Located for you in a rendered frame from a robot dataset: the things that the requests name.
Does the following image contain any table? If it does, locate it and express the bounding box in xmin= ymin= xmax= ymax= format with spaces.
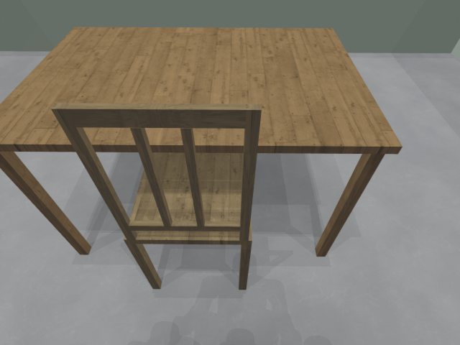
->
xmin=0 ymin=27 xmax=403 ymax=257

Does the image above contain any chair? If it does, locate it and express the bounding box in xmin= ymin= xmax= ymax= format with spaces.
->
xmin=51 ymin=103 xmax=262 ymax=290

